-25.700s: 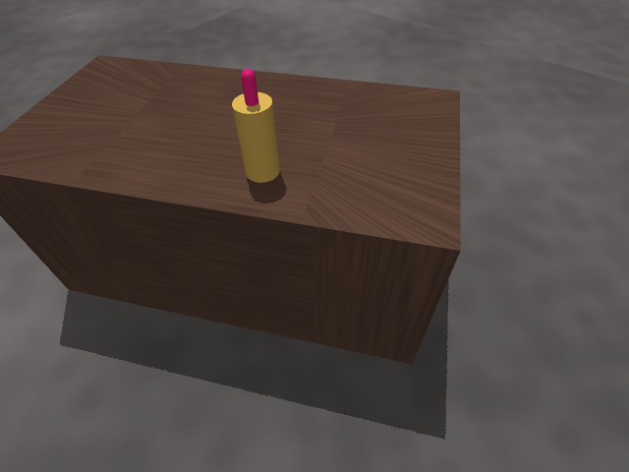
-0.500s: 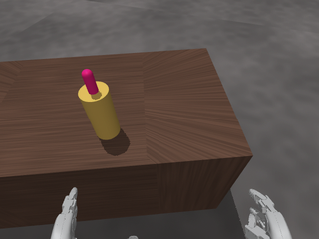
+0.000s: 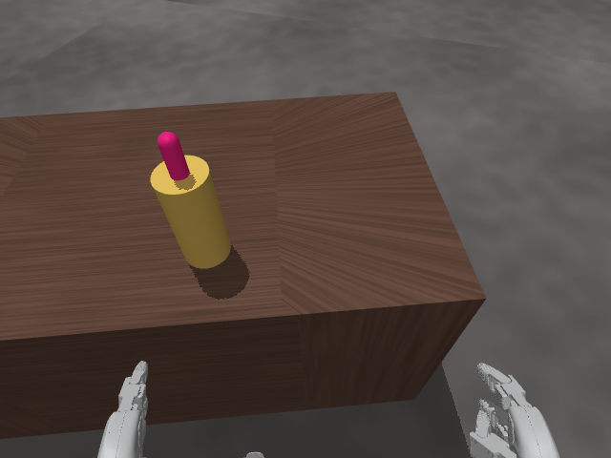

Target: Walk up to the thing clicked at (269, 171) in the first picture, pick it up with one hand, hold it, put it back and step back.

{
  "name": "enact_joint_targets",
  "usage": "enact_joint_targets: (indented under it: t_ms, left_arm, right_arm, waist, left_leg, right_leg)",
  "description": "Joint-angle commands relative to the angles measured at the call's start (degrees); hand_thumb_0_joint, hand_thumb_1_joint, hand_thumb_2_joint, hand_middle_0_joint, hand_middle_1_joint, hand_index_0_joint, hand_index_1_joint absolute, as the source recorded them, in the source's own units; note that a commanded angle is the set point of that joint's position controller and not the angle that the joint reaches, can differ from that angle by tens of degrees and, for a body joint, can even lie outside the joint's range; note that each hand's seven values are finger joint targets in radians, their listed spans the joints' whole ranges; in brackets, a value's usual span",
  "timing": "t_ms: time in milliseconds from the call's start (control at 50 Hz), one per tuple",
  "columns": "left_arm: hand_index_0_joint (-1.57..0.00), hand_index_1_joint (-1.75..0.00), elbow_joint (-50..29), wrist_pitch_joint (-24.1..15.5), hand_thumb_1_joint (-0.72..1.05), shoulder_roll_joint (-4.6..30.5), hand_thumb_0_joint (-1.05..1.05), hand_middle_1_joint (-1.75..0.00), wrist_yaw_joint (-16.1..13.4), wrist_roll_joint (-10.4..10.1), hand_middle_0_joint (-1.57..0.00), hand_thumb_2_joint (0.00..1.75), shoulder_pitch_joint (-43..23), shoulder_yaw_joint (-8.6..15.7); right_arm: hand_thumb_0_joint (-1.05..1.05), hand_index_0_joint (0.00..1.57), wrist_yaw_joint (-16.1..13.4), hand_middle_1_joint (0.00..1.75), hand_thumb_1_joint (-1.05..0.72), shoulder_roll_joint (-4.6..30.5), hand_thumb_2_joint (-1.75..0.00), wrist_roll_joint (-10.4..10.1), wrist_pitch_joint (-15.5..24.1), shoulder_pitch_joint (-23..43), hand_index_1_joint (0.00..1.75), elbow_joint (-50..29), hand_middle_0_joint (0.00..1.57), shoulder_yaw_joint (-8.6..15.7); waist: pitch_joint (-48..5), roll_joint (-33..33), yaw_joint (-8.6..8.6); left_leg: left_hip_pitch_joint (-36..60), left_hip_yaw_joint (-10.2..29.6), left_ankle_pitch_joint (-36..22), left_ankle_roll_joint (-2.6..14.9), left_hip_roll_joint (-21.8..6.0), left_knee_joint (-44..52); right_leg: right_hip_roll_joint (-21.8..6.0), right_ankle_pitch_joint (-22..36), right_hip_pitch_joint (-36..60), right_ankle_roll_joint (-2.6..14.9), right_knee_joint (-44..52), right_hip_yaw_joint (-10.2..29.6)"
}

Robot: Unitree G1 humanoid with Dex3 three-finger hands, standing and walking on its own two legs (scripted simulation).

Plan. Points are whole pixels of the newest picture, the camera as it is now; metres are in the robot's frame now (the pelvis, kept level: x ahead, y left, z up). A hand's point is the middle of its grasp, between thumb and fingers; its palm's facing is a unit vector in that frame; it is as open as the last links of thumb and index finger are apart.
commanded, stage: home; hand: left
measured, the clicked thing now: (190, 201) +0.51 +0.21 +0.02
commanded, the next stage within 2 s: stand in 0.76 s
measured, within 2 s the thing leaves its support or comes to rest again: neither
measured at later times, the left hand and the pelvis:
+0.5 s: hand (170, 455) +0.16 +0.19 -0.05, palm faces +0.06 -0.94 -0.33, open 17.6 cm; pelvis -0.01 +0.00 +0.01, yaw +0 degrees
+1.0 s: hand out of the picture +0.04 +0.25 -0.11, palm faces -0.02 -0.93 -0.36, open 16.7 cm; pelvis -0.01 +0.00 +0.04, yaw +1 degrees
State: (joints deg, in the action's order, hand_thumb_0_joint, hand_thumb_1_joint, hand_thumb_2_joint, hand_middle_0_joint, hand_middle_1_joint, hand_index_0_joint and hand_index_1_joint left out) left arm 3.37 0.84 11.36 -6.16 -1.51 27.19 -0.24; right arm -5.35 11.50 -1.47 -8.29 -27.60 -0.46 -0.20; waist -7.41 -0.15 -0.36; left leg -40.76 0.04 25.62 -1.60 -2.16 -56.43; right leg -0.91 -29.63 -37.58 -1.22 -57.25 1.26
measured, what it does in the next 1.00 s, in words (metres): stands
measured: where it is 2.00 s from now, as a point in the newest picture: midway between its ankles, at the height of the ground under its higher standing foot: outside the picture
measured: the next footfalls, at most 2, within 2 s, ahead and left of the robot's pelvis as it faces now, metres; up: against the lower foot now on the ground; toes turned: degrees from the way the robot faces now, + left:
none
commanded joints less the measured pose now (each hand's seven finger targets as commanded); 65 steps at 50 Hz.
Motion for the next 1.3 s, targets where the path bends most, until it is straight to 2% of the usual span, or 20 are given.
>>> enact_joint_targets:
  t_ms: [0, 100, 160, 180, 220, 320, 340, 360, 420, 440, 460, 500, 580, 840, 900, 980, 1060, 1120, 1200, 1280]
  left_arm:
    - [-0.05, -0.05, -11.0, -3.4, -0.55, 6.3, 0.00, -0.05, -0.3, 0.2, -0.05, 0.06, -1.3, 3.3]
    - [-0.05, -0.05, -8.5, -3.3, -0.55, 4.3, 0.00, -0.05, -0.2, 0.3, -0.05, 0.05, 0.9, 2.3]
    - [-0.05, -0.05, -11.4, -3.5, -0.56, 5.8, 0.00, -0.05, -0.2, 0.3, -0.05, 0.05, -1.4, 3.2]
    - [-0.05, -0.05, -14.8, -3.3, -0.56, 8.6, 0.00, -0.05, -1.5, 0.6, -0.05, 0.05, -0.1, 6.1]
    - [-0.05, -0.05, -10.4, -1.9, -0.56, 4.2, 0.00, -0.05, -1.5, 0.4, -0.05, 0.05, 2.8, 2.0]
    - [-0.05, -0.06, -14.6, -1.8, -0.54, 7.5, 0.00, -0.06, -2.7, 0.6, -0.05, 0.06, -0.8, 3.7]
    - [-0.05, -0.05, -10.9, -1.3, -0.56, 5.5, 0.00, -0.05, -2.7, 0.7, -0.05, 0.05, 1.6, 2.6]
    - [-0.05, -0.05, -14.7, -1.3, -0.57, 7.0, 0.00, -0.05, -2.9, 0.6, -0.05, 0.04, -0.8, 3.3]
    - [-0.04, -0.05, -13.9, -0.5, -0.60, 6.5, 0.00, -0.05, -3.1, 0.5, -0.04, 0.03, -1.6, 2.7]
    - [-0.04, -0.04, 6.2, -1.9, -0.61, 16.3, 0.00, -0.04, -0.3, 8.7, -0.04, 0.02, -8.7, 5.4]
    - [-0.05, -0.05, 13.4, -2.6, -0.56, 16.7, 0.00, -0.05, 1.3, 8.5, -0.05, 0.05, -6.7, 6.1]
    - [-0.05, -0.06, 16.3, -3.6, -0.54, 16.3, 0.00, -0.06, 2.6, 7.6, -0.05, 0.06, -7.5, 5.0]
    - [-0.05, -0.05, 23.3, -4.3, -0.56, 16.8, 0.00, -0.05, 4.3, 4.6, -0.05, 0.05, -10.4, 4.2]
    - [-0.05, -0.05, 41.7, -3.9, -0.58, 19.2, 0.00, -0.05, 4.4, 3.7, -0.05, 0.04, -14.0, 4.3]
    - [-0.20, -0.29, 45.1, -3.7, -0.34, 19.5, 0.00, -0.29, 4.4, 3.5, -0.20, 0.28, -13.8, 4.1]
    - [-0.20, -0.30, 48.7, -3.6, -0.02, 19.9, 0.00, -0.30, 4.4, 3.2, -0.20, 0.60, -15.3, 3.7]
    - [-0.20, -0.30, 51.9, -3.6, 0.30, 19.5, 0.00, -0.30, 4.4, 2.6, -0.20, 0.90, -15.8, 3.2]
    - [-0.20, -0.30, 53.7, -3.6, 0.54, 19.4, 0.00, -0.30, 4.4, 2.5, -0.20, 0.90, -16.7, 3.0]
    - [-0.20, -0.30, 55.9, -3.3, 0.86, 19.2, 0.00, -0.30, 4.5, 2.6, -0.20, 0.90, -17.9, 2.7]
    - [-0.20, -0.30, 57.5, -3.2, 0.90, 19.0, 0.00, -0.30, 4.7, 2.6, -0.20, 0.90, -18.7, 2.6]
  right_arm:
    - [0.00, 0.20, -0.4, 0.30, -0.90, 5.9, -0.90, 0.2, 3.2, 1.2, 0.30, -10.2, 0.20, 3.7]
    - [0.00, 0.20, -0.2, 0.30, -0.90, 5.8, -0.90, 0.2, 3.0, 1.1, 0.30, -11.3, 0.20, 3.8]
    - [0.00, 0.20, -0.2, 0.30, -0.90, 5.4, -0.90, 0.2, 2.6, 0.2, 0.30, -10.6, 0.20, 3.2]
    - [0.00, 0.20, -0.9, 0.30, -0.90, 8.6, -0.90, -0.2, 3.0, 6.0, 0.30, 4.2, 0.20, 4.0]
    - [0.00, 0.20, -1.3, 0.30, -0.90, 7.6, -0.90, -0.4, 4.6, 7.0, 0.30, 2.3, 0.20, 2.9]
    - [0.00, 0.20, -2.1, 0.30, -0.90, 7.7, -0.90, -0.3, 6.1, 9.0, 0.30, 8.2, 0.20, 3.1]
    - [0.00, 0.20, -2.1, 0.30, -0.90, 7.8, -0.90, -0.1, 6.5, 9.7, 0.30, 9.0, 0.20, 3.2]
    - [0.00, 0.20, -2.3, 0.30, -0.90, 7.7, -0.90, -0.1, 6.9, 10.1, 0.30, 9.8, 0.20, 3.1]
    - [0.00, 0.20, -2.5, 0.30, -0.90, 7.9, -0.90, -0.1, 8.0, 11.9, 0.30, 11.7, 0.20, 2.9]
    - [0.00, 0.20, 0.2, 0.30, -0.90, 15.2, -0.90, 7.4, 8.6, 15.3, 0.30, 26.5, 0.20, 5.2]
    - [0.00, 0.20, 1.5, 0.30, -0.90, 15.6, -0.90, 7.9, 8.8, 14.8, 0.30, 28.9, 0.20, 5.9]
    - [0.00, 0.20, 2.9, 0.30, -0.90, 15.6, -0.90, 6.9, 9.4, 16.5, 0.30, 30.6, 0.20, 5.4]
    - [0.00, 0.20, 4.9, 0.30, -0.90, 16.2, -0.90, 4.2, 10.2, 17.6, 0.30, 35.4, 0.20, 5.5]
    - [0.00, 0.20, 4.7, 0.30, -0.90, 17.2, -0.90, 3.9, 10.0, 18.7, 0.30, 48.5, 0.20, 5.2]
    - [0.00, 0.20, 4.6, 0.30, -0.90, 17.8, -0.90, 3.6, 10.0, 19.0, 0.30, 51.2, 0.20, 5.1]
    - [0.00, 0.20, 4.5, 0.30, -0.90, 17.6, -0.90, 3.2, 9.7, 19.0, 0.30, 54.3, 0.20, 4.4]
    - [0.00, 0.20, 4.4, 0.30, -0.90, 17.6, -0.90, 3.1, 9.9, 18.8, 0.30, 57.2, 0.20, 3.8]
    - [0.00, 0.20, 4.4, 0.30, -0.90, 17.8, -0.90, 2.7, 10.1, 19.3, 0.30, 58.6, 0.20, 3.5]
    - [0.00, 0.20, 4.3, 0.30, -0.90, 18.2, -0.90, 2.6, 9.9, 20.5, 0.30, 60.2, 0.20, 3.3]
    - [0.00, 0.20, 4.4, 0.30, -0.90, 18.3, -0.90, 2.6, 9.8, 21.3, 0.30, 61.4, 0.20, 3.2]
  waist:
    - [-4.6, 0.7, 0.23]
    - [-5.2, 1.1, 0.17]
    - [-6.9, -0.4, -0.09]
    - [-7.3, -0.7, -0.10]
    - [-3.6, 0.2, 0.90]
    - [-3.6, -2.4, 1.31]
    - [-3.4, -1.6, 1.68]
    - [-4.7, -2.5, 1.40]
    - [-3.9, -2.6, 1.55]
    - [3.2, -1.3, 1.24]
    - [-0.3, 0.8, 1.14]
    - [1.4, 1.9, 0.97]
    - [1.1, 1.6, 0.18]
    - [6.1, -0.9, 0.33]
    - [6.9, -1.2, 0.29]
    - [7.6, -0.4, 0.97]
    - [7.3, 0.0, 0.85]
    - [7.3, 0.4, 0.74]
    - [9.1, 0.2, 0.62]
    - [9.4, 0.0, 0.45]
  left_leg:
    - [7.8, -2.6, -10.1, 1.58, 1.4, 8.6]
    - [8.0, -2.4, -11.4, 1.51, 1.2, 8.8]
    - [8.9, -2.4, -13.3, 1.36, 1.3, 8.4]
    - [10.1, -0.9, -13.0, 1.28, 1.1, 8.0]
    - [9.3, -1.3, -10.3, 1.52, 1.2, 8.7]
    - [9.9, -1.5, -10.4, 1.53, 0.9, 8.8]
    - [10.4, -1.4, -11.0, 1.57, 0.8, 8.8]
    - [10.7, -1.4, -11.3, 1.59, 0.9, 8.6]
    - [10.7, -1.0, -9.8, 1.57, 0.7, 9.4]
    - [17.7, 3.6, -13.5, 4.40, -1.5, 11.1]
    - [19.7, 3.0, -13.8, 5.44, -1.3, 10.1]
    - [16.7, 3.7, -14.1, 6.20, -0.6, 10.6]
    - [18.9, 4.8, -11.2, 6.26, -1.0, 13.6]
    - [22.4, 7.1, -7.6, 5.74, -2.7, 22.8]
    - [24.0, 7.3, -7.8, 5.09, -3.0, 25.4]
    - [26.2, 6.4, -9.6, 4.36, -3.0, 28.0]
    - [29.8, 5.5, -17.2, 3.82, -3.4, 29.8]
    - [30.3, 5.3, -20.0, 3.55, -3.7, 31.4]
    - [30.6, 5.8, -15.2, 3.31, -4.0, 34.5]
    - [31.2, 5.8, -14.2, 3.15, -4.3, 36.3]
  right_leg:
    - [1.1, 13.0, 1.4, 0.89, 10.0, -2.7]
    - [1.4, 13.9, 1.8, 1.07, 9.3, -2.9]
    - [1.3, 15.8, 2.3, 1.08, 8.9, -2.8]
    - [2.3, 15.8, 3.7, 1.19, 9.4, -3.4]
    - [2.1, 13.5, 2.6, 1.09, 11.1, -3.2]
    - [1.9, 13.5, 2.6, 1.24, 11.4, -3.3]
    - [2.1, 14.1, 2.7, 1.12, 11.6, -3.4]
    - [2.0, 14.5, 3.1, 1.21, 11.4, -3.4]
    - [2.0, 12.7, 2.6, 1.37, 11.7, -3.7]
    - [-1.3, 14.8, 7.4, 4.61, 12.4, 0.1]
    - [-1.8, 15.6, 9.0, 5.36, 13.1, 1.6]
    - [-2.4, 15.4, 10.2, 6.46, 14.5, 3.6]
    - [-2.4, 14.2, 12.1, 6.09, 15.7, 4.3]
    - [-3.0, 13.2, 17.1, 5.39, 24.1, 5.5]
    - [-3.4, 13.9, 18.7, 4.99, 26.9, 5.3]
    - [-4.4, 15.8, 20.8, 4.45, 31.0, 5.7]
    - [-4.8, 20.6, 23.5, 3.80, 33.2, 5.4]
    - [-5.0, 23.1, 26.4, 3.36, 34.6, 4.8]
    - [-5.0, 18.7, 26.4, 2.93, 37.3, 4.3]
    - [-5.2, 17.4, 27.3, 2.61, 39.3, 4.1]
